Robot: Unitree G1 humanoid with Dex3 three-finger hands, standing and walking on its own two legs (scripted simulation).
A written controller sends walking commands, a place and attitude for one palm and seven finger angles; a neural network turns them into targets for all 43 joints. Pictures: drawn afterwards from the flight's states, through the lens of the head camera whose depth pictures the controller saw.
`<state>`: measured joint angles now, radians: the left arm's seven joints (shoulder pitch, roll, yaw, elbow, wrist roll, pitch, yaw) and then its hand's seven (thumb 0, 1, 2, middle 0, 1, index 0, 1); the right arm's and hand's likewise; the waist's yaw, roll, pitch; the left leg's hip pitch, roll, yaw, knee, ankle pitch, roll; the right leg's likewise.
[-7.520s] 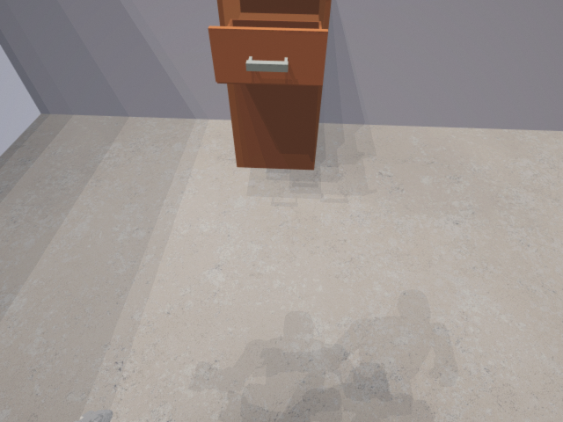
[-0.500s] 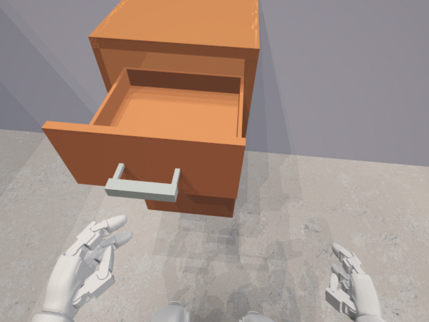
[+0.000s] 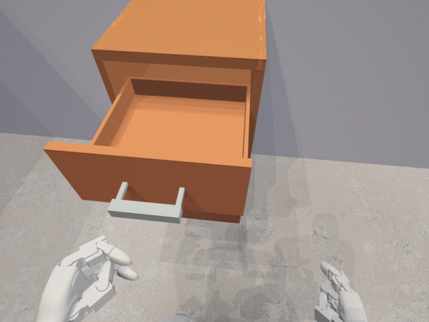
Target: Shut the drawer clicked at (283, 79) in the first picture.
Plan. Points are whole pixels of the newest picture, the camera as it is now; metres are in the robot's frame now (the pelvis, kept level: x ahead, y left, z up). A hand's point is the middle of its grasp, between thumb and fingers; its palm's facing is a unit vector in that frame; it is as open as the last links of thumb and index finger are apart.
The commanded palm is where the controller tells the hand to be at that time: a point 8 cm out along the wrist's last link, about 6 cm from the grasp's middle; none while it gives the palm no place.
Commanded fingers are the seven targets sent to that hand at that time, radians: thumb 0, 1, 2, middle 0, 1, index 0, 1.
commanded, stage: raise the hand and make a fist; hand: left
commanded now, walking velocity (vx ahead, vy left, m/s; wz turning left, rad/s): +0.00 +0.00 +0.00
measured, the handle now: (149, 200) +0.34 +0.15 +0.03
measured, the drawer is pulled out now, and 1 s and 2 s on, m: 0.30 0.30 0.30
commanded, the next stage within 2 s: bring the fist close to the handle in 1.02 s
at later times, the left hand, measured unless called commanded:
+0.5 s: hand (112, 290) +0.16 +0.14 +0.11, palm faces -0.05 -1.00 -0.04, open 3.2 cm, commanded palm +0.12 +0.20 +0.12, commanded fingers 0.00 0.90 0.90 -1.40 -1.60 -1.40 -1.60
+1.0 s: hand (118, 282) +0.17 +0.13 +0.12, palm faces -0.04 -1.00 -0.07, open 3.3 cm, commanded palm +0.12 +0.19 +0.13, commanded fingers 0.00 0.90 0.90 -1.40 -1.60 -1.40 -1.60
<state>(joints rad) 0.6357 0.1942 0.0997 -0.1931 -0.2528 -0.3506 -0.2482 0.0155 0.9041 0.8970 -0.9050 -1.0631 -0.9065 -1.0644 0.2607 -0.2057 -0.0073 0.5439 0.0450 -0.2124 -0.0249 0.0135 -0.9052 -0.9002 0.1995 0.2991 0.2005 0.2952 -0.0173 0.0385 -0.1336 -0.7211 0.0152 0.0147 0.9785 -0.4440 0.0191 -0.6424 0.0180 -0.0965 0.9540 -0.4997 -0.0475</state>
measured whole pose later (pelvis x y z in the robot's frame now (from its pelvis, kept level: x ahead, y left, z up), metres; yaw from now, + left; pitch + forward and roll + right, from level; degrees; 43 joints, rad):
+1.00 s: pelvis +0.01 -0.01 +0.02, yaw +1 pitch +6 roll -1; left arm 0.74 0.20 0.03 -0.43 -0.23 -0.24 -0.18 0.02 0.90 0.90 -1.40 -1.60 -1.40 -1.60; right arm 0.27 -0.24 0.01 0.49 0.07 -0.20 -0.03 0.01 -0.91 -0.90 0.20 0.30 0.20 0.29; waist 0.00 0.06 -0.13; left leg -0.56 0.01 0.01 0.88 -0.43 0.01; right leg -0.48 0.02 -0.10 0.85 -0.48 -0.06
